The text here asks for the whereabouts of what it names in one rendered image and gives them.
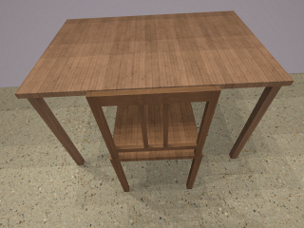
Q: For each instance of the chair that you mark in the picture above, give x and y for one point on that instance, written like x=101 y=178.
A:
x=155 y=124

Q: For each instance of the table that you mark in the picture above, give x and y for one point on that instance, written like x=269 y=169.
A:
x=212 y=48

